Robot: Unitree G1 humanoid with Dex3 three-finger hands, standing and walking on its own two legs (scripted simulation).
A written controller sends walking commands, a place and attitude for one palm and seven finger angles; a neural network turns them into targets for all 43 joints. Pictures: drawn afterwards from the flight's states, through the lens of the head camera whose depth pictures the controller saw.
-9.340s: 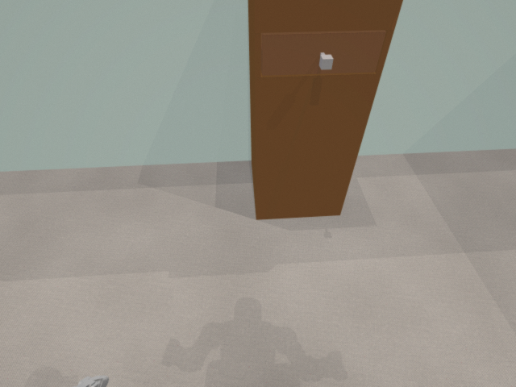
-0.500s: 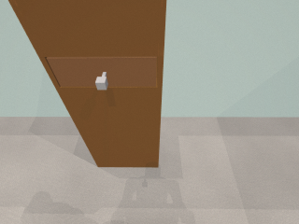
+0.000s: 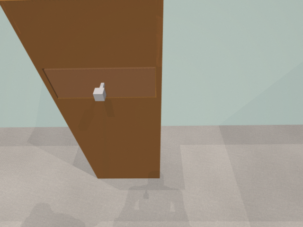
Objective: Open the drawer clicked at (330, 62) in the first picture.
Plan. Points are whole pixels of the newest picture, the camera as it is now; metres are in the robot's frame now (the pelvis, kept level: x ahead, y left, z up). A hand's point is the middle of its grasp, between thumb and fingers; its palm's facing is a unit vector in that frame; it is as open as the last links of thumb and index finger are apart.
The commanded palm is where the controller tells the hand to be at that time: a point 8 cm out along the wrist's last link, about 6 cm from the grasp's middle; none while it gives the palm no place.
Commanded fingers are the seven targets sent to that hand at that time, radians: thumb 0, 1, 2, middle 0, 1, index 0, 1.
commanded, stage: raise the hand with hooked fingers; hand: left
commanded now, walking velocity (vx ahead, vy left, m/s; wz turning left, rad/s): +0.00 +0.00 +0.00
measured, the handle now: (100, 90) +0.54 +0.22 +0.06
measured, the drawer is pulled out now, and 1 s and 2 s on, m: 0.00 0.00 0.00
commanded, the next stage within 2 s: move the hooked fingers above the handle in 2.00 s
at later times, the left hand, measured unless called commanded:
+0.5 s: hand (87, 216) +0.16 +0.18 -0.04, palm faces -0.02 -0.31 -0.95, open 8.4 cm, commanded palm +0.14 +0.23 +0.01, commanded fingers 0.00 0.41 0.69 -0.23 -0.62 -0.23 -0.62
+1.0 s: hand (65, 175) +0.23 +0.24 +0.04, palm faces +0.05 -0.12 -0.99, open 11.4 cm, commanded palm +0.20 +0.25 +0.11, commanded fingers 0.00 -0.17 0.44 -0.28 -0.99 -0.28 -0.99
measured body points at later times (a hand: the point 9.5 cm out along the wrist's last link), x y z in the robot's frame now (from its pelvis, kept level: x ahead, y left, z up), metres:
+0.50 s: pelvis -0.03 +0.01 -0.02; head -0.02 -0.02 +0.42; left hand +0.16 +0.19 +0.02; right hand +0.21 -0.24 -0.08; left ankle -0.03 +0.13 -0.74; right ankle -0.02 -0.05 -0.74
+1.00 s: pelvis -0.02 +0.04 -0.01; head -0.02 +0.01 +0.44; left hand +0.23 +0.24 +0.09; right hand +0.16 -0.17 -0.12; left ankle -0.03 +0.13 -0.74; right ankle -0.02 -0.05 -0.74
